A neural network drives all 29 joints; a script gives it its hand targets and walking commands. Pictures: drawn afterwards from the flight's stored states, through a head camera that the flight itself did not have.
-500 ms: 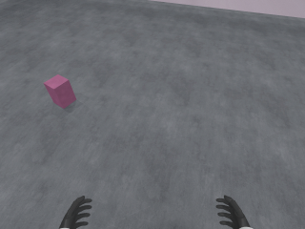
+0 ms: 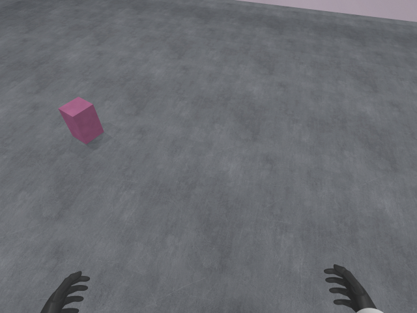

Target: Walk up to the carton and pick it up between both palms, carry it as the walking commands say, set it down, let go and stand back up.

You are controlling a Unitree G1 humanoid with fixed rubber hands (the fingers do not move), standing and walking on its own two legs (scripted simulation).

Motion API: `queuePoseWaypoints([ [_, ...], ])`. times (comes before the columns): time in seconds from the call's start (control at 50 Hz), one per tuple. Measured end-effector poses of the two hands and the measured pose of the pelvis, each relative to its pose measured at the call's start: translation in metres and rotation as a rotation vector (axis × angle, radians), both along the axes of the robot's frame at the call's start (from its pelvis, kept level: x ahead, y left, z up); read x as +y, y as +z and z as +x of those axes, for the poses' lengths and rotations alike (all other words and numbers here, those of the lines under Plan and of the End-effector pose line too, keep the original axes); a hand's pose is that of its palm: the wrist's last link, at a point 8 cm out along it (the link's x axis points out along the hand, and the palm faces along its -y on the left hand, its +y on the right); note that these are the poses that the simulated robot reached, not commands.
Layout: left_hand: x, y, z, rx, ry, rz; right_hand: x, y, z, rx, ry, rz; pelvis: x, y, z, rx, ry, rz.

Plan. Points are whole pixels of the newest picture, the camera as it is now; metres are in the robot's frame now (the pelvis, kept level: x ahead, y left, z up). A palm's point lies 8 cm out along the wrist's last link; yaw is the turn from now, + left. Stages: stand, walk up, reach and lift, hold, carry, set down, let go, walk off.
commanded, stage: stand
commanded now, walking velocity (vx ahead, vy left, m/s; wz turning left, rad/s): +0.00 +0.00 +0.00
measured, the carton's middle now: (82, 120) +1.35 +0.82 -0.64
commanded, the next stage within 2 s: walk up in 0.94 s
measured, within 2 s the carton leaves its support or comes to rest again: neither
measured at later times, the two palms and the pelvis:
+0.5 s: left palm out of the picture +0.13 +0.30 -0.08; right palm out of the picture +0.14 -0.29 -0.07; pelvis +0.00 +0.00 +0.00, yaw +0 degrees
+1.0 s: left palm out of the picture +0.10 +0.30 -0.08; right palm out of the picture +0.12 -0.29 -0.07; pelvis -0.02 +0.00 +0.00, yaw +0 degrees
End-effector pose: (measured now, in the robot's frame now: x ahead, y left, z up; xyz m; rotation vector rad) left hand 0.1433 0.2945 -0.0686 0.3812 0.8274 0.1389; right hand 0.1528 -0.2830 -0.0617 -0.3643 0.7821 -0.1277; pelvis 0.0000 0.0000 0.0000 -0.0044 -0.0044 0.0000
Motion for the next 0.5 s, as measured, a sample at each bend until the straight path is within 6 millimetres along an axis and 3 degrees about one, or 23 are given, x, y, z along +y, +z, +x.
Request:
queuePoseWaypoints([
  [0.5, 0.002, -0.01, -0.016, 0.051, 0.025, -0.006, -0.003, -0.007, -0.012, 0.04, -0.017, -0.001, 0.0, 0.0, -0.003, -0.004, 0.0, 0.0],
])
